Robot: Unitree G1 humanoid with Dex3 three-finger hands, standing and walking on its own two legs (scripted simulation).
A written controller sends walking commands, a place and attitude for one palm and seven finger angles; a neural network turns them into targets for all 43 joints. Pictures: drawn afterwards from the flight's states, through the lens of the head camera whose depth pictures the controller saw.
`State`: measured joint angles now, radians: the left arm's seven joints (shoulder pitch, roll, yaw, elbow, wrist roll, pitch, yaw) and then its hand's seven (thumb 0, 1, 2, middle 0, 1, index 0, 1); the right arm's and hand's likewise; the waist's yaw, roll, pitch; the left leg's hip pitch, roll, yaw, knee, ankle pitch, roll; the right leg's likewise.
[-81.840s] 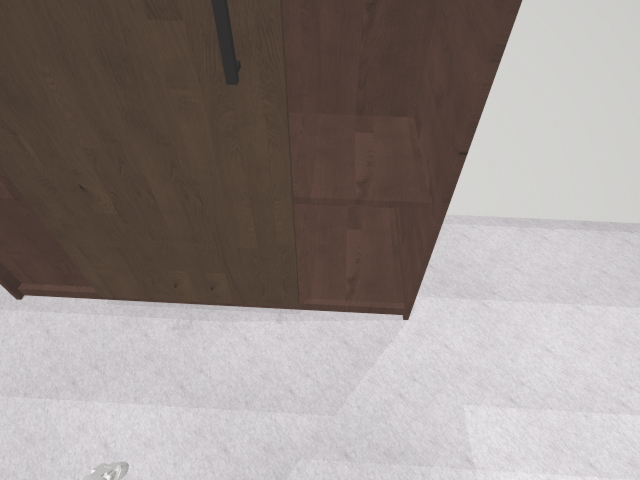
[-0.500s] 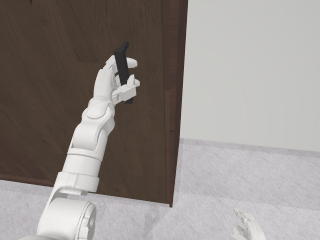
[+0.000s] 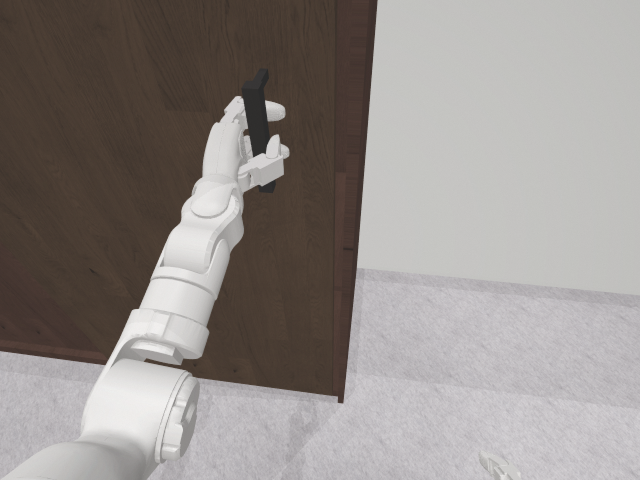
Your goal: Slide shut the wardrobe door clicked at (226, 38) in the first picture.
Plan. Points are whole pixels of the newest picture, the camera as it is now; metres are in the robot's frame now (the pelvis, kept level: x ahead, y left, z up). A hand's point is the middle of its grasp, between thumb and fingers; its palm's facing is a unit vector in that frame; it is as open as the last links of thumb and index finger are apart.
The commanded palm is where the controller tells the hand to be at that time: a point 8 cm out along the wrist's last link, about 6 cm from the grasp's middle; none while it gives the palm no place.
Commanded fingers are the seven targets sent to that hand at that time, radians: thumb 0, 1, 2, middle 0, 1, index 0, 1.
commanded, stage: step sideways, sliding the door along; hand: left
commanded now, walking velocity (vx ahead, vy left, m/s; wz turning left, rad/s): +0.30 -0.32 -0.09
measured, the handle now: (264, 133) +0.49 +0.11 +0.21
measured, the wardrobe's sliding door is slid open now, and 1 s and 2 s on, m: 0.01 0.00 0.00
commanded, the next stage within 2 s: none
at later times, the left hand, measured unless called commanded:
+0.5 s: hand (284, 161) +0.44 +0.08 +0.19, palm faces +0.20 -0.98 -0.05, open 6.1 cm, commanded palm +0.41 +0.06 +0.20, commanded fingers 0.00 0.90 0.90 -0.45 -1.40 -0.45 -1.40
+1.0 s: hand (300, 156) +0.46 +0.06 +0.19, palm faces +0.58 -0.82 -0.04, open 6.6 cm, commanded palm +0.40 +0.01 +0.19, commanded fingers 0.00 0.90 0.90 -0.45 -1.40 -0.45 -1.40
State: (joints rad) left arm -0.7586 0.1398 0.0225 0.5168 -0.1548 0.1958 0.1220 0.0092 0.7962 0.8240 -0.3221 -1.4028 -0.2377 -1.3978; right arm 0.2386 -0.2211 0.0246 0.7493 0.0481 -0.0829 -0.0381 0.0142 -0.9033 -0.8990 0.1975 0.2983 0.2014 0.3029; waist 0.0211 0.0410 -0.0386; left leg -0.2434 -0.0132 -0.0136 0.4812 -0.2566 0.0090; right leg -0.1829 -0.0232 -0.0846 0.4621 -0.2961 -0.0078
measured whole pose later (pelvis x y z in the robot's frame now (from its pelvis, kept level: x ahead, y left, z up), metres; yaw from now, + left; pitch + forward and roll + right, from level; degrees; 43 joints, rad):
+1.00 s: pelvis +0.11 -0.21 -0.02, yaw +6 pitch -2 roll +0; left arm -0.40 0.20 0.31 -0.14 -0.09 -0.01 0.23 -0.03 0.73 0.85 -0.45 -1.40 -0.13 -1.34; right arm 0.01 -0.25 -0.04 0.60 0.05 -0.10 -0.02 0.01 -0.90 -0.90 0.20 0.30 0.20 0.30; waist 0.10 0.07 0.28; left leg -0.27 0.11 -0.03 0.77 -0.46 -0.02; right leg -0.35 -0.10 -0.09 0.66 -0.25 0.02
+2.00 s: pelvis +0.34 -0.12 -0.02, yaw +14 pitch +0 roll -4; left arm 0.72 0.05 -0.14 -0.90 0.00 -0.26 0.14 0.02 0.74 0.79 -0.45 -1.40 -0.14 -1.13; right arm 0.19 -0.18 0.04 0.48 0.01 -0.19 0.07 0.02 -0.90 -0.90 0.20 0.30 0.20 0.30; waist 0.14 0.03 0.03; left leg -0.06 0.22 0.31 0.82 -0.47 -0.05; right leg -0.31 0.02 -0.12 0.70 -0.31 -0.04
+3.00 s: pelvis +0.39 -0.29 -0.02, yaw +11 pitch -6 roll +2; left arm 0.53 0.36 0.63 -0.35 -0.14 -0.14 0.26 -0.11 0.65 0.71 -0.46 -1.40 -0.05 -1.40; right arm 0.36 -0.28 -0.08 0.67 0.03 -0.14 -0.05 0.02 -0.90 -0.90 0.19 0.30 0.20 0.30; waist 0.01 0.01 -0.03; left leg -0.10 0.07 0.12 0.65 -0.44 -0.02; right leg -0.51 0.01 0.01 1.17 -0.42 0.00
